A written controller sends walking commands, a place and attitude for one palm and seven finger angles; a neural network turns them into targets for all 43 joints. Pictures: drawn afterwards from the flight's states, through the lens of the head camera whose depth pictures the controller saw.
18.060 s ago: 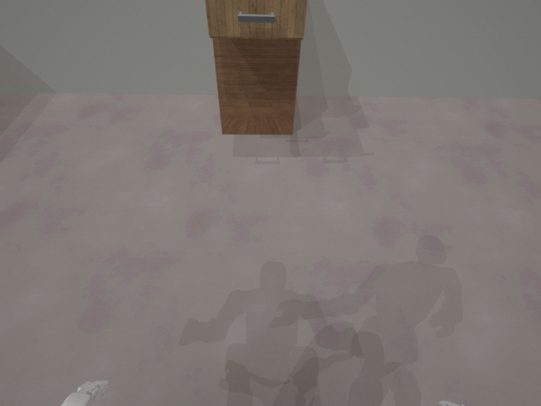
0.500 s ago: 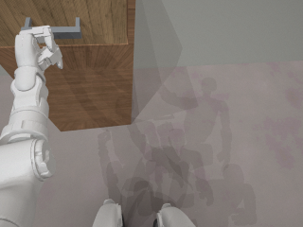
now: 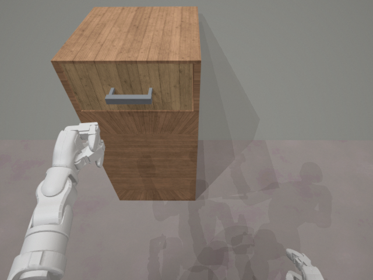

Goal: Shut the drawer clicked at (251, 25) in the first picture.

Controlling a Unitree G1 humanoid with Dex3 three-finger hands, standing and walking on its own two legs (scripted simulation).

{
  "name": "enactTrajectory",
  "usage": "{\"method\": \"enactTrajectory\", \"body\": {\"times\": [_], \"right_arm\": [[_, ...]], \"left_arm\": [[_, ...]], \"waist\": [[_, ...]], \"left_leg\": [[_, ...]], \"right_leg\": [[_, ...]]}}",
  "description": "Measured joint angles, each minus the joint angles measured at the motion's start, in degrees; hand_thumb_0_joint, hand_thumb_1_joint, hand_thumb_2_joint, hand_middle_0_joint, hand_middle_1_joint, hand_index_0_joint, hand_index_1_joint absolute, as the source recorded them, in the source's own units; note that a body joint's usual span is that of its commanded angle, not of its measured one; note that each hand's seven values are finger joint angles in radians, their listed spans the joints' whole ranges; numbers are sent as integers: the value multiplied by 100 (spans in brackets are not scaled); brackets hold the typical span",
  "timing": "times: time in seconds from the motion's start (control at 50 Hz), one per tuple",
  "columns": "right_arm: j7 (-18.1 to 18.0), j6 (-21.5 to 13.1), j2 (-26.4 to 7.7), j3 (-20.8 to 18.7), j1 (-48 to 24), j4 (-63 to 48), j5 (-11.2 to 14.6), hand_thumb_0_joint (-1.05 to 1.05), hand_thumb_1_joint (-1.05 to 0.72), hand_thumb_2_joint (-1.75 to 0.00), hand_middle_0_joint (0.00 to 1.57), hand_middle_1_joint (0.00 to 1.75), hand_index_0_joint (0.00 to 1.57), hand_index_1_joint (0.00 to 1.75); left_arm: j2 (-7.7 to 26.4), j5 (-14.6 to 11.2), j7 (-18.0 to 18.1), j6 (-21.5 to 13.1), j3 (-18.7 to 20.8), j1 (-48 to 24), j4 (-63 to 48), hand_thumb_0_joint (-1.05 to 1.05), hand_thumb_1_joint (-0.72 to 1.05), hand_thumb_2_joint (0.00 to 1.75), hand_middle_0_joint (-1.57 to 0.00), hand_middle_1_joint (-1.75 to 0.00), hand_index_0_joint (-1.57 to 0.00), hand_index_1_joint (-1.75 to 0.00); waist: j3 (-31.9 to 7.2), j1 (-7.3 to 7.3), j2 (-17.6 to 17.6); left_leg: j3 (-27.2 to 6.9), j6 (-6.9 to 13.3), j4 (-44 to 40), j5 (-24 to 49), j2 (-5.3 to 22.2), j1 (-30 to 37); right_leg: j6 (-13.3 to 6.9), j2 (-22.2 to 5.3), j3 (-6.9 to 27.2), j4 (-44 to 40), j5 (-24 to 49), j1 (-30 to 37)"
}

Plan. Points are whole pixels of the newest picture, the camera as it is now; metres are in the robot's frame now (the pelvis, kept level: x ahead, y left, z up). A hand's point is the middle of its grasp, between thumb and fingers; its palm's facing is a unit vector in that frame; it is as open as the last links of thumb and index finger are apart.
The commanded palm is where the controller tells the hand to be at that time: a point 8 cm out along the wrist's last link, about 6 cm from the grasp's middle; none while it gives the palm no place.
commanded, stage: draw the hand back to the body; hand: left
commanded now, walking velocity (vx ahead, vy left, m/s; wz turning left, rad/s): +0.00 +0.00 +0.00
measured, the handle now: (130, 95) +0.63 +0.20 +0.04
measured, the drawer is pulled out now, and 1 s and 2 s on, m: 0.00 0.00 0.00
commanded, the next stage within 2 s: step back with the hand held close in 0.82 s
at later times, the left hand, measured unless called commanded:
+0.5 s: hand (43, 194) +0.22 +0.23 +0.17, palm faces +0.33 -0.89 -0.31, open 3.3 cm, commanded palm +0.17 +0.27 +0.19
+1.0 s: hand (17, 206) +0.19 +0.24 +0.19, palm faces +0.39 -0.84 -0.38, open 3.3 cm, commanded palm +0.14 +0.28 +0.21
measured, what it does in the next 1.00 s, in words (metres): stands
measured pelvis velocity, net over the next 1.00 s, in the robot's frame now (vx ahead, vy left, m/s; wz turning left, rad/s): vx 0.01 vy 0.00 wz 0.01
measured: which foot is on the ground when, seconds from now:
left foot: down 0.00-1.00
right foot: down 0.00-1.00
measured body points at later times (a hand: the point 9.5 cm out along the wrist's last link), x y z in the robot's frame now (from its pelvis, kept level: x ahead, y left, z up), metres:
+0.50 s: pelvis +0.00 +0.00 +0.03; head -0.02 -0.03 +0.48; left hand +0.20 +0.28 +0.18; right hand +0.19 -0.22 -0.05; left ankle +0.03 +0.11 -0.71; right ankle -0.04 -0.11 -0.71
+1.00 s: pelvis +0.01 +0.00 +0.03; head -0.01 -0.02 +0.48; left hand +0.16 +0.28 +0.21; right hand +0.20 -0.22 -0.05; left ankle +0.03 +0.11 -0.71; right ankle -0.04 -0.11 -0.71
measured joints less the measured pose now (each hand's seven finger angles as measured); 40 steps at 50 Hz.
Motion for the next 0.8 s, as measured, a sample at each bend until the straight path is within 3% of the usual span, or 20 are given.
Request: {"method": "enactTrajectory", "body": {"times": [0.1,0.24,0.44,0.66,0.8], "right_arm": [[-226,-19,101,89,-313,-12,-21,1,-91,-90,20,30,20,30],[-346,-189,206,214,-468,54,-87,1,-91,-90,20,30,21,30],[-281,-326,258,225,-414,268,-223,1,-90,-90,20,30,21,30],[-253,-593,214,73,-357,336,-329,1,-90,-90,20,30,21,30],[-307,-606,238,39,-431,351,-330,1,-90,-90,20,30,21,30]], "left_arm": [[-84,428,860,299,-282,697,-833,2,89,90,-140,-160,-141,-160],[-49,599,1389,445,-228,1405,-1835,2,89,90,-140,-160,-141,-160],[-44,601,1421,401,-66,3000,-3448,2,89,90,-140,-160,-141,-160],[82,645,1472,260,401,4526,-5032,2,89,90,-140,-160,-141,-160],[-23,672,1488,233,446,4576,-4951,1,89,90,-140,-160,-141,-160]], "waist": [[217,106,-46],[509,223,-43],[655,363,27],[667,494,112],[740,570,115]], "left_leg": [[86,10,-650,333,-48,653],[78,-7,-1363,676,-80,1408],[137,-1,-2037,907,-116,2169],[113,2,-2142,881,-119,2403],[61,10,-2136,887,-146,2414]], "right_leg": [[9,-49,80,-523,294,566],[-6,-64,74,-1245,644,1322],[10,-94,135,-1954,917,2077],[20,-90,115,-2257,989,2410],[29,-108,58,-2253,974,2444]]}}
